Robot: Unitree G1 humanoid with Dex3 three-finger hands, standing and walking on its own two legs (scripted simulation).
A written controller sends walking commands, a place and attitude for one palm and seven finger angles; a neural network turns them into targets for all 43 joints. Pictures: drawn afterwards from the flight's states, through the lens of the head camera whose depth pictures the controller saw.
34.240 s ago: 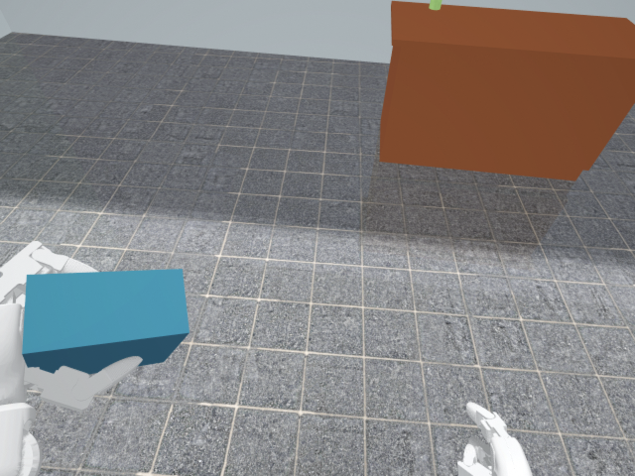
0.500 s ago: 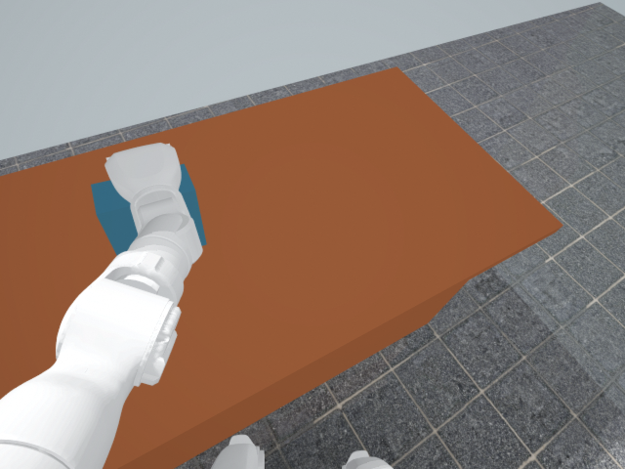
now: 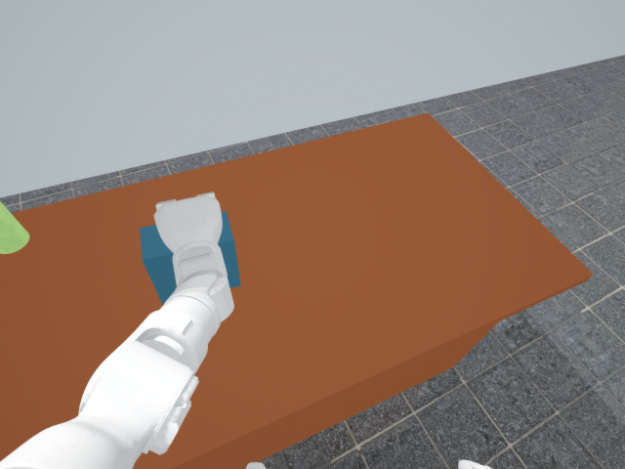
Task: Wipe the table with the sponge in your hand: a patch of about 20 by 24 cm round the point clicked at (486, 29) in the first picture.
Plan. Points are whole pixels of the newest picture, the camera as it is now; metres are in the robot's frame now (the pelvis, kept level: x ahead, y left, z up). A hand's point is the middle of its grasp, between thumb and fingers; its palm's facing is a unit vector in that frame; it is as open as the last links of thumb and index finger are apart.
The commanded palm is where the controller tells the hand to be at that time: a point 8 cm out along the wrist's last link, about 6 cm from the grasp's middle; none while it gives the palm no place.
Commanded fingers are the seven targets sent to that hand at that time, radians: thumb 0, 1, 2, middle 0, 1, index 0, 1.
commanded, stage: wipe back along the third lane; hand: left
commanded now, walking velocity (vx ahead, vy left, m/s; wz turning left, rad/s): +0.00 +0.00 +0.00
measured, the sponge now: (196, 266) +0.42 +0.20 -0.04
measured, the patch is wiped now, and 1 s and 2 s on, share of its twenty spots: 1.00 1.00 1.00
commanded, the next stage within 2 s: none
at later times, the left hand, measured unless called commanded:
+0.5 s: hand (206, 271) +0.38 +0.17 +0.01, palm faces -0.05 -0.03 -1.00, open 10.4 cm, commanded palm +0.33 +0.14 +0.04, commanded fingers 0.00 0.10 1.30 -1.20 -1.60 -1.20 -1.60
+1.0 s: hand (218, 308) +0.32 +0.14 +0.01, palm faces -0.03 -0.04 -1.00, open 10.4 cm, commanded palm +0.27 +0.11 +0.04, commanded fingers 0.00 0.10 1.30 -1.20 -1.60 -1.20 -1.60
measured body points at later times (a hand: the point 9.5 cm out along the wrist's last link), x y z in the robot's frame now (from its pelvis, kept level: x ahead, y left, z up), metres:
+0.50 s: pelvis +0.03 -0.02 +0.01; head +0.04 -0.02 +0.46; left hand +0.38 +0.17 +0.06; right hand +0.22 -0.24 -0.09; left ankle +0.04 +0.10 -0.71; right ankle -0.02 -0.15 -0.71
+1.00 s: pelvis +0.01 -0.03 +0.01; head +0.00 -0.05 +0.46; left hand +0.32 +0.14 +0.06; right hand +0.23 -0.24 -0.08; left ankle +0.04 +0.10 -0.71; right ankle -0.02 -0.15 -0.71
